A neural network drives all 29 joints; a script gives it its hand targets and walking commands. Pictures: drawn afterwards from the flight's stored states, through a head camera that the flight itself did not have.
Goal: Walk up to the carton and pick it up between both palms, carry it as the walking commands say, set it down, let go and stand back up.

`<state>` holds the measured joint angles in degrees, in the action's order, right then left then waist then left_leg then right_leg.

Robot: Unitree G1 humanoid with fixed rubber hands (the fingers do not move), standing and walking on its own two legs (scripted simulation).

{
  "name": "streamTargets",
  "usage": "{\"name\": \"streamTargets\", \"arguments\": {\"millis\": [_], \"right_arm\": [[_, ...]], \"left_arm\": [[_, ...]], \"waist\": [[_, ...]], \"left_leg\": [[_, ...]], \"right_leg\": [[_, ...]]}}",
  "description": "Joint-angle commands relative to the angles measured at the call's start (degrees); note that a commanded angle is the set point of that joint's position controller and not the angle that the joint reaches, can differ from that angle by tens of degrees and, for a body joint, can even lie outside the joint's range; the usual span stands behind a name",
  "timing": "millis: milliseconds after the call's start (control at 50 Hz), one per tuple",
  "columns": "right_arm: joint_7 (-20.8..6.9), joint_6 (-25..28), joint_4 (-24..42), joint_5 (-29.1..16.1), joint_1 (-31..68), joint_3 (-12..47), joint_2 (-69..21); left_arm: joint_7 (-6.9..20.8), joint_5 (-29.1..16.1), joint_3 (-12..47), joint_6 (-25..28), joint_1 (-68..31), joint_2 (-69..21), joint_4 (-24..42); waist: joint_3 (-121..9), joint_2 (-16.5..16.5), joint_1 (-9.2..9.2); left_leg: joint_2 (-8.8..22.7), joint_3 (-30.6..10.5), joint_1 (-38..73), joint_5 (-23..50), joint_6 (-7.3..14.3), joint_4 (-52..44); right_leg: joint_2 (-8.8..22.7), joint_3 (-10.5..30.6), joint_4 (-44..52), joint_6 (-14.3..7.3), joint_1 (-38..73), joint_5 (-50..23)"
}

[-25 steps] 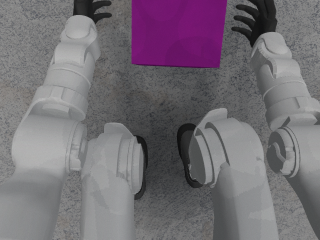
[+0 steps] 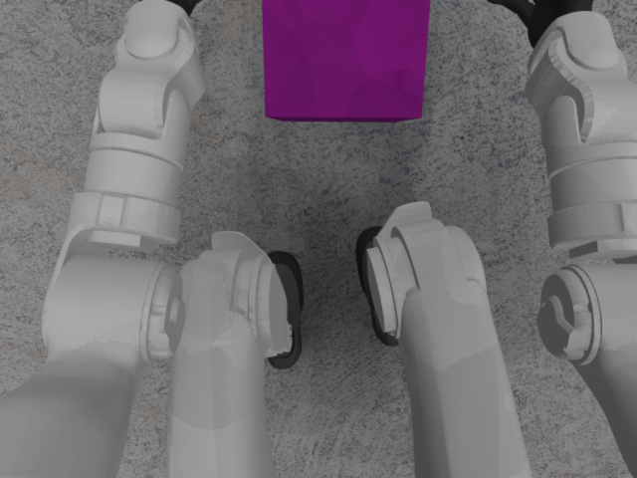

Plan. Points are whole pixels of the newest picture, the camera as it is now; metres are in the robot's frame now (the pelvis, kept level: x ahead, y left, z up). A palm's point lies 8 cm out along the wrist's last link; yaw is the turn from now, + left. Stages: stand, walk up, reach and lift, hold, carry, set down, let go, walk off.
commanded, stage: set down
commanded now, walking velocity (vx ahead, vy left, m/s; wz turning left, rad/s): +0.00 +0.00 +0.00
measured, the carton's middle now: (342, 6) +0.56 -0.08 -0.31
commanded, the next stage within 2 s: let go in 1.06 s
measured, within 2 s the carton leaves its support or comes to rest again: neither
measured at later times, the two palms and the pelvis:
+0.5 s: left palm out of the picture +0.55 +0.09 -0.02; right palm out of the picture +0.49 -0.26 -0.03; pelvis -0.01 +0.00 +0.12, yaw -1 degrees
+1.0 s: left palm out of the picture +0.55 +0.08 +0.12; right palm out of the picture +0.49 -0.26 +0.11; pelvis +0.00 -0.02 +0.25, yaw -2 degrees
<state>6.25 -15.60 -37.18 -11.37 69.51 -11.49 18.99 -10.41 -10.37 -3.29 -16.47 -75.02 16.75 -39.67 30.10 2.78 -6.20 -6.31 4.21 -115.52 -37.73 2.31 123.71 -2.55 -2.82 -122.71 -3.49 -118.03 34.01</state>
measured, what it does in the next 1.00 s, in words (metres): rises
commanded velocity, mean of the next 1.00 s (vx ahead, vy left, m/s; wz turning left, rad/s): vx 0.00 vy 0.00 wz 0.00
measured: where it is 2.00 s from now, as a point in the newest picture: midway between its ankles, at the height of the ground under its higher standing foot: (334, 316)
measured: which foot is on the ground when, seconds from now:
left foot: down 0.00-1.00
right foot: down 0.00-1.00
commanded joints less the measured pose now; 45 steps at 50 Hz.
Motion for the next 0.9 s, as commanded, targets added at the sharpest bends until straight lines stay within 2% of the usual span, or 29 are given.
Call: {"name": "streamTargets", "arguments": {"millis": [0,20,40,60,100,120,140,180,220,260,280,320,340,360,420,440,500,520,580,620,640,660,680,740,780,800,840,860,880], "right_arm": [[-0.4,2.0,15.1,0.6,19.9,-2.0,11.2],[-0.2,1.4,17.2,1.3,20.8,-1.9,10.7],[-0.1,1.1,18.4,-0.1,21.5,-1.8,10.6],[-0.6,0.5,14.7,0.3,21.3,-1.1,10.3],[-0.7,0.0,18.9,-1.3,21.6,-0.8,9.7],[-1.2,-0.6,15.6,-1.3,20.8,-0.6,9.4],[-1.3,-0.8,18.0,-1.8,21.7,-1.1,9.7],[-1.1,-1.7,16.1,-1.0,21.2,-1.7,11.8],[-0.8,-2.3,17.9,0.0,22.3,-2.4,11.8],[-0.4,-2.9,18.7,-0.2,21.8,-2.8,12.3],[-0.7,-3.5,18.4,-0.1,20.2,-2.4,11.5],[-0.5,-3.9,20.1,0.8,21.1,-3.4,13.1],[-0.5,-4.3,21.4,0.4,21.4,-2.7,13.2],[-0.2,-4.7,21.4,0.9,20.8,-2.9,12.9],[0.2,-5.4,23.1,1.1,19.5,-4.0,13.0],[0.2,-6.1,22.7,-0.2,19.9,-3.0,12.7],[0.4,-6.5,24.8,0.6,20.2,-3.6,14.1],[0.4,-7.0,24.4,0.1,20.7,-2.0,12.4],[0.7,-7.4,27.3,-0.5,20.7,-2.9,12.6],[0.9,-7.7,26.6,0.0,20.9,-2.8,13.0],[0.9,-8.0,29.1,-1.0,21.7,-2.0,12.3],[1.0,-8.1,27.3,-0.8,20.6,-1.7,11.6],[1.0,-8.5,26.0,-0.9,20.9,-1.5,11.0],[1.1,-8.2,26.9,-1.7,20.3,-0.4,9.5],[1.5,-8.1,21.6,-0.3,19.0,-0.6,9.0],[1.4,-7.8,23.7,-0.1,20.7,-1.8,9.5],[1.3,-6.8,25.0,-0.3,19.6,-0.3,7.8],[1.1,-6.3,21.5,0.6,18.9,-0.8,7.7],[0.9,-5.9,15.3,1.7,17.2,-0.3,5.2]], "left_arm": [[-0.6,2.9,-5.5,1.8,-20.1,10.1,12.0],[-0.8,2.9,-5.8,1.4,-19.8,10.3,13.0],[-0.7,2.8,-5.6,1.3,-21.9,10.1,17.0],[-0.4,3.6,-6.7,1.0,-21.6,10.7,12.9],[-0.5,3.3,-5.9,0.7,-23.0,9.5,19.1],[-0.4,3.7,-5.5,0.0,-22.7,9.6,16.9],[-0.5,3.3,-5.4,-0.3,-23.6,9.3,21.1],[-0.4,3.4,-5.5,-1.3,-23.5,8.9,18.6],[-0.1,2.5,-4.6,-2.4,-22.2,8.2,17.4],[0.0,2.2,-4.7,-2.9,-24.2,8.4,20.0],[0.0,2.4,-5.5,-3.4,-22.3,9.0,19.9],[0.1,2.1,-4.6,-4.0,-22.2,8.8,19.7],[0.1,2.7,-5.8,-4.2,-21.5,9.1,20.1],[0.3,3.6,-6.9,-4.5,-21.2,10.6,18.7],[0.5,2.4,-5.9,-5.0,-21.7,10.0,22.6],[0.6,2.5,-5.7,-5.5,-21.2,10.0,21.4],[1.3,2.3,-5.3,-6.0,-21.0,9.4,23.6],[1.3,1.9,-5.8,-6.5,-20.7,10.3,21.8],[1.9,2.4,-6.7,-6.6,-21.3,11.3,24.4],[2.3,2.3,-7.6,-7.0,-21.5,12.3,23.5],[2.3,3.5,-8.1,-6.9,-21.4,13.0,25.1],[2.4,3.2,-7.1,-7.0,-19.9,12.0,24.1],[2.6,3.3,-7.6,-7.0,-20.8,12.8,21.6],[3.5,3.6,-8.5,-6.5,-19.9,13.0,23.3],[3.8,4.7,-8.8,-6.2,-19.6,13.6,19.5],[4.0,4.7,-8.4,-6.1,-20.1,13.4,20.0],[4.5,5.6,-8.6,-5.1,-17.8,12.8,19.7],[4.6,5.2,-8.1,-4.7,-17.6,11.0,18.9],[5.0,6.4,-9.0,-4.1,-17.4,10.0,15.0]], "waist": [[-112.8,-5.0,-1.74],[-114.7,-6.0,-1.50],[-117.6,-4.0,-1.03],[-111.7,-4.7,0.64],[-119.3,-4.0,-0.42],[-116.7,-2.9,0.65],[-119.9,-1.3,0.27],[-119.7,-0.7,-0.49],[-120.3,-2.5,-1.96],[-123.9,-2.3,-2.30],[-124.6,-2.5,-1.45],[-124.7,-2.9,-2.72],[-126.2,-2.7,-1.07],[-125.9,-3.7,-0.73],[-129.3,-3.3,-2.43],[-130.2,-2.3,-1.24],[-129.6,-1.3,-2.37],[-128.8,-4.4,-1.56],[-131.0,-3.3,-1.07],[-129.7,-4.6,-0.99],[-133.2,-4.5,0.62],[-130.2,-3.4,0.55],[-127.5,-5.1,0.71],[-129.3,-5.1,1.76],[-124.8,-5.1,1.72],[-123.9,-4.5,1.33],[-125.5,-4.1,2.77],[-123.9,-3.5,2.11],[-119.4,-3.5,2.96]], "left_leg": [[-0.3,-3.3,27.2,21.3,-0.9,-14.0],[-1.1,-2.9,27.7,21.6,-0.6,-15.2],[-0.8,-2.9,30.0,22.2,-0.8,-16.0],[-0.7,-3.1,26.3,19.0,-0.4,-17.3],[-0.9,-3.2,34.3,21.8,-0.4,-18.9],[-0.4,-3.8,35.0,20.8,-0.5,-20.7],[-0.6,-3.8,40.7,22.9,-0.6,-21.7],[-0.3,-3.8,40.9,21.8,-1.0,-22.1],[-0.3,-4.0,42.0,21.5,-0.8,-24.2],[-0.3,-3.9,43.3,22.5,-1.0,-25.5],[-0.5,-4.1,45.2,23.6,-0.9,-27.2],[-0.4,-4.4,46.4,24.8,-1.0,-28.7],[-0.8,-3.4,46.6,24.3,-1.1,-29.1],[-0.9,-3.5,45.1,23.4,-1.0,-30.2],[-0.8,-3.8,49.0,25.3,-1.2,-33.2],[-0.7,-3.2,49.5,25.2,-1.3,-34.1],[-0.9,-2.9,49.9,26.0,-1.5,-36.3],[-0.8,-3.3,50.7,25.6,-1.2,-38.1],[-0.9,-2.8,52.6,25.5,-1.1,-40.9],[-0.7,-3.0,52.0,24.2,-1.2,-42.9],[-0.7,-2.6,52.8,24.8,-0.9,-43.7],[-0.8,-2.9,52.8,24.7,-0.9,-45.7],[-0.4,-2.7,51.8,23.0,-0.8,-46.8],[-0.4,-2.9,54.2,23.1,-0.4,-50.8],[-0.1,-3.0,53.8,20.9,-0.4,-53.5],[0.1,-3.2,56.5,20.8,-0.5,-54.9],[0.3,-3.4,60.2,23.2,-0.5,-57.1],[0.4,-4.0,60.0,24.6,-1.1,-57.9],[0.4,-3.8,58.5,24.0,-1.4,-58.7]], "right_leg": [[-1.2,7.0,14.3,3.4,61.8,-40.1],[-1.9,6.3,15.3,3.6,63.9,-40.4],[-1.6,7.4,16.3,3.5,65.3,-40.2],[-1.5,7.5,16.9,3.3,63.7,-38.2],[-1.8,6.2,18.8,3.1,64.5,-38.6],[-1.7,5.7,19.3,3.0,62.3,-37.1],[-2.0,4.6,20.2,3.1,61.1,-35.9],[-1.6,5.5,22.1,2.6,62.0,-35.3],[-1.5,4.8,24.0,3.1,63.6,-34.2],[-1.5,5.6,25.5,2.8,67.2,-36.1],[-1.6,4.6,26.5,3.1,67.8,-37.2],[-2.1,4.1,27.3,3.2,67.6,-38.2],[-2.1,4.7,28.8,2.9,70.8,-38.2],[-1.9,4.9,29.6,3.3,73.0,-39.0],[-2.1,4.9,32.3,3.2,76.2,-40.7],[-2.1,5.4,33.4,3.5,77.6,-40.5],[-2.0,6.4,36.3,3.1,81.2,-42.3],[-2.1,5.1,36.8,3.8,80.5,-41.8],[-1.7,6.0,40.1,3.7,85.5,-42.4],[-1.6,6.0,41.9,3.6,87.2,-42.0],[-1.2,7.7,43.3,3.7,92.4,-43.8],[-1.3,7.3,43.8,3.8,91.6,-44.0],[-1.0,7.5,45.5,4.1,91.4,-42.0],[-0.5,8.8,49.4,4.2,99.0,-43.4],[-0.2,9.1,51.3,4.3,97.5,-40.7],[-0.3,8.0,53.0,4.5,95.5,-38.6],[-0.2,8.6,55.3,4.3,99.2,-41.5],[0.1,9.2,56.1,3.9,100.2,-43.8],[0.4,8.8,56.9,4.1,98.6,-42.3]]}}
